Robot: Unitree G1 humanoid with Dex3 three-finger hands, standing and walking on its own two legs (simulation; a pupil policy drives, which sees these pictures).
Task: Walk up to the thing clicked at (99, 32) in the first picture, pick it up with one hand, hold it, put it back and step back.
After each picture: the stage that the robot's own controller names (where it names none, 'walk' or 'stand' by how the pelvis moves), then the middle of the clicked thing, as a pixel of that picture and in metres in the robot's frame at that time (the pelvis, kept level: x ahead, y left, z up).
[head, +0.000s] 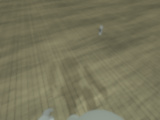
stand; (100, 30) +2.29 -0.25 -0.66
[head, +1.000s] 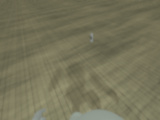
walk; (91, 37) +2.17 +0.14 -0.64
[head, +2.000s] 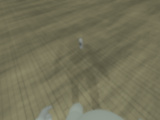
walk; (80, 43) +1.54 +0.31 -0.65
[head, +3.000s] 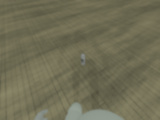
walk; (83, 59) +1.05 +0.20 -0.65
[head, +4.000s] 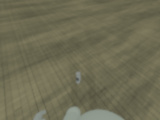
walk; (78, 77) +0.66 +0.17 -0.62
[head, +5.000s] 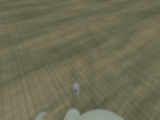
stand; (76, 89) +0.47 +0.16 -0.63
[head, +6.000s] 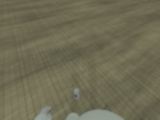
stand; (76, 93) +0.42 +0.16 -0.65
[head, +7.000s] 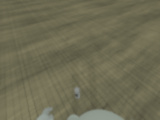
stand; (77, 93) +0.45 +0.17 -0.66
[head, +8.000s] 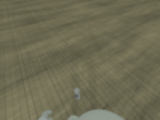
stand; (77, 94) +0.44 +0.16 -0.66
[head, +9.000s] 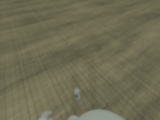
stand; (77, 94) +0.43 +0.17 -0.66
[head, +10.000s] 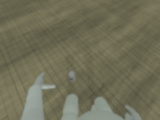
go down; (72, 76) +0.46 +0.17 -0.54
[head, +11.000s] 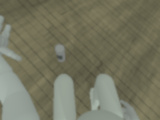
go down; (60, 54) +0.50 +0.22 -0.26
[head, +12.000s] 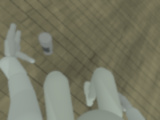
close in; (47, 46) +0.50 +0.24 -0.20
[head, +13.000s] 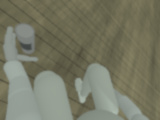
close; (27, 42) +0.49 +0.27 -0.16
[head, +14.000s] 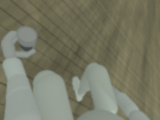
lift; (27, 43) +0.46 +0.26 -0.17
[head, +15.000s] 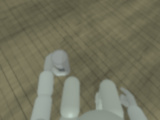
lift; (62, 65) +0.35 +0.19 +0.00
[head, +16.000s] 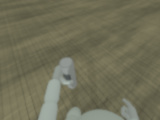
hold; (69, 75) +0.31 +0.15 +0.07
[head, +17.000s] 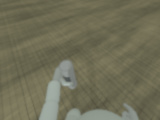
hold; (69, 76) +0.30 +0.15 +0.05
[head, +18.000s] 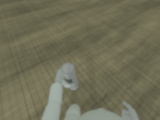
crouch; (71, 78) +0.30 +0.14 +0.02
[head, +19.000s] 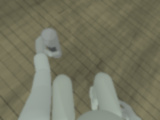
lower; (54, 46) +0.49 +0.19 -0.03
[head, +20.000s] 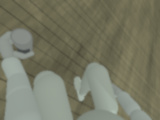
lower; (24, 46) +0.45 +0.27 -0.17
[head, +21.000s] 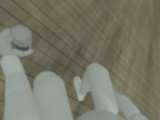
lower; (23, 44) +0.46 +0.28 -0.17
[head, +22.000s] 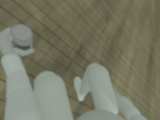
lower; (24, 43) +0.46 +0.28 -0.16
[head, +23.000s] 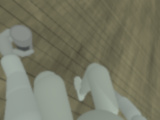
lower; (24, 44) +0.46 +0.28 -0.16
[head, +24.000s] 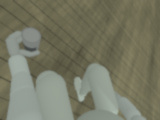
loosen; (31, 45) +0.46 +0.25 -0.16
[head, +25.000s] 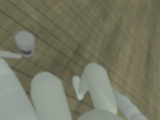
stand; (26, 47) +0.45 +0.26 -0.18
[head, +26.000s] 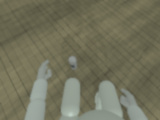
walk; (73, 63) +0.48 +0.17 -0.36
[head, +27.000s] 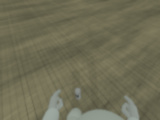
stand; (78, 94) +0.41 +0.13 -0.59
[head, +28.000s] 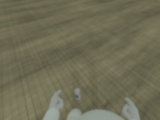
stand; (77, 94) +0.42 +0.15 -0.60
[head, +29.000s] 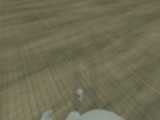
stand; (79, 94) +0.42 +0.12 -0.64
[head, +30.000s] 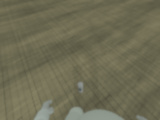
walk; (80, 87) +0.45 +0.12 -0.64
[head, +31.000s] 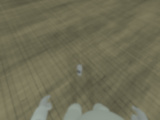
walk; (79, 70) +0.66 +0.14 -0.64
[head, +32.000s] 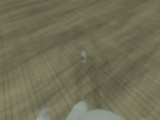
walk; (83, 57) +1.02 +0.21 -0.63
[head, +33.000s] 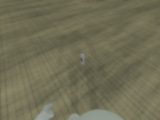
stand; (82, 59) +1.09 +0.17 -0.64
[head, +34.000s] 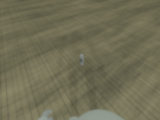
stand; (81, 59) +1.10 +0.18 -0.66
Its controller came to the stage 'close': yes
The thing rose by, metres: 0.70
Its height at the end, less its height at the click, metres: +0.00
